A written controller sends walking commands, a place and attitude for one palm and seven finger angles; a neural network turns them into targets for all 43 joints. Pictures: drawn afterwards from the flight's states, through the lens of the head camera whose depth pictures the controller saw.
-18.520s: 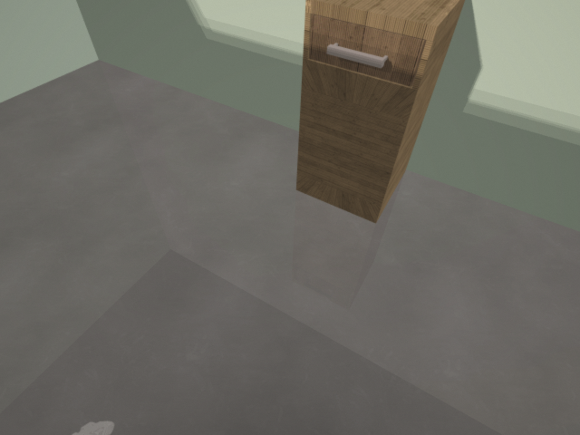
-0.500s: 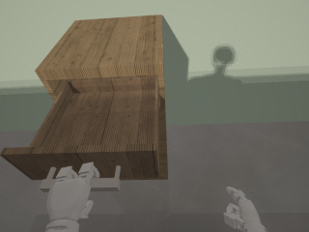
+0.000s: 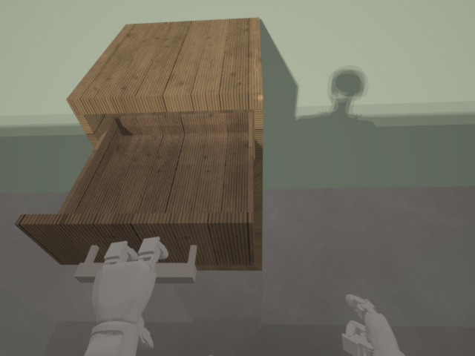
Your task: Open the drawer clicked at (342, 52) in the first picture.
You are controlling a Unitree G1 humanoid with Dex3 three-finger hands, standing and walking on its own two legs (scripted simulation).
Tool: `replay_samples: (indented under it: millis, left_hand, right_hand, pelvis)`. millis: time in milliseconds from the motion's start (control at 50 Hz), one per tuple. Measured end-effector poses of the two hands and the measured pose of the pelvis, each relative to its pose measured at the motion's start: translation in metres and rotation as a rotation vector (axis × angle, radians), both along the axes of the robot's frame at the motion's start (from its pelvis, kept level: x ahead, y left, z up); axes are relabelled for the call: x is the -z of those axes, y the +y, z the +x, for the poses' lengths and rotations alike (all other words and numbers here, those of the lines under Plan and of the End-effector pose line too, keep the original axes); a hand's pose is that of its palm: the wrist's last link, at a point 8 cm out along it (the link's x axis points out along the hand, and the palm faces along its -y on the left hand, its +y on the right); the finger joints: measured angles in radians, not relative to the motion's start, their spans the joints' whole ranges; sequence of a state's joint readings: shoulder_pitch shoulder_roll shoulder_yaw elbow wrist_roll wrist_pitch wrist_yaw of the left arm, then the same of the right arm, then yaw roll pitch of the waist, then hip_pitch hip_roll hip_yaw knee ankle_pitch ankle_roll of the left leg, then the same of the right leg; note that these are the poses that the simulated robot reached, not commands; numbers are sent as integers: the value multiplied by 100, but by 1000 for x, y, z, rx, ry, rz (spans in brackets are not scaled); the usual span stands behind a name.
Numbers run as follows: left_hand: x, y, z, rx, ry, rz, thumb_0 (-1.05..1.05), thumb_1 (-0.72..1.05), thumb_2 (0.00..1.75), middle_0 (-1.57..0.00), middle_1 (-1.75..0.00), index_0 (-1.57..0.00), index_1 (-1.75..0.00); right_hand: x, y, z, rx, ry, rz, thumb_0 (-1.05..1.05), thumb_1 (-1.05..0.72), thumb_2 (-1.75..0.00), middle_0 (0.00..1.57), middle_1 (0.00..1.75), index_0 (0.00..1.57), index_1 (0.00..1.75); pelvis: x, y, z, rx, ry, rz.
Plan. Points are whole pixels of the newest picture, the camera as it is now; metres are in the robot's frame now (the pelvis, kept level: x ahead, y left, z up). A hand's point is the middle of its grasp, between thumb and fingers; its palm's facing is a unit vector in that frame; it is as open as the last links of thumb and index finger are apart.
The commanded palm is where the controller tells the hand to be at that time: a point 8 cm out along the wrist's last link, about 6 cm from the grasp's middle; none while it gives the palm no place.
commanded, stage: lift the hand off the handle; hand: left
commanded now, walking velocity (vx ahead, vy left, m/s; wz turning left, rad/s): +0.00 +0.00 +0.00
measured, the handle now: (139, 261) +0.26 +0.21 +0.03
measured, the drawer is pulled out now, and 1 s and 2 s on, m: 0.30 0.30 0.30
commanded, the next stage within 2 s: draw the hand back to the body in 1.36 s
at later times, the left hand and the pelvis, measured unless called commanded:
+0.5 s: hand (132, 279) +0.22 +0.19 +0.06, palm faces +0.08 -0.15 -0.99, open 13.5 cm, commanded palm +0.19 +0.20 +0.12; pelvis +0.01 -0.01 +0.02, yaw +0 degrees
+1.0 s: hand (112, 248) +0.23 +0.20 +0.13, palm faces +0.15 -0.16 -0.98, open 13.8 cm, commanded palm +0.19 +0.19 +0.19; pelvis +0.02 +0.00 +0.03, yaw +0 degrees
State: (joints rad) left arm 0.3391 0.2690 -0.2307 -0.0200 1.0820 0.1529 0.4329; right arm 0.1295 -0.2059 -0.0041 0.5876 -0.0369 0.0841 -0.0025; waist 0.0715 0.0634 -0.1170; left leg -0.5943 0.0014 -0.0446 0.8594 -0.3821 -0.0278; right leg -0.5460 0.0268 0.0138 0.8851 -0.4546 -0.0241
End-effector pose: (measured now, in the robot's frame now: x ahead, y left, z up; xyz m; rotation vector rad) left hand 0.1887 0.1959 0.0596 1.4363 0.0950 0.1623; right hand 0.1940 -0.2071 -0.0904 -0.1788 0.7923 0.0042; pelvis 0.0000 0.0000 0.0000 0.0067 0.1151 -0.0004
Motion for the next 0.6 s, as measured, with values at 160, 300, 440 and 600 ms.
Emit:
replay_samples:
  millis: [160, 300, 440, 600]
  left_hand:
    - [-4, 1, 4, 4, 14, 4, -1, -49, 30, -31, -120, -36, -125]
    - [-22, 1, 3, 11, -9, -15, -1, -49, 30, -33, -120, -38, -124]
    - [-43, 0, 2, 6, -31, -15, -1, -49, 30, -32, -120, -38, -123]
    - [-66, 5, 1, 2, -37, -19, -1, -49, 30, -32, -120, -38, -122]
  right_hand:
    - [-1, -4, -3, 14, 8, -10, 1, -91, -90, 20, 30, 20, 30]
    - [-10, -7, 4, 23, -30, -5, 2, -91, -90, 20, 30, 20, 30]
    - [-20, -5, 16, 6, -56, 6, 1, -91, -90, 20, 30, 20, 30]
    - [-32, 1, 31, -22, -87, 17, 1, -91, -90, 20, 30, 20, 30]
  pelvis:
    - [-3, -2, -1, -1, -11, 1]
    - [-8, -3, 1, 3, -31, 3]
    - [-13, -4, 5, 4, -53, 5]
    - [-20, -6, 11, 3, -80, 5]
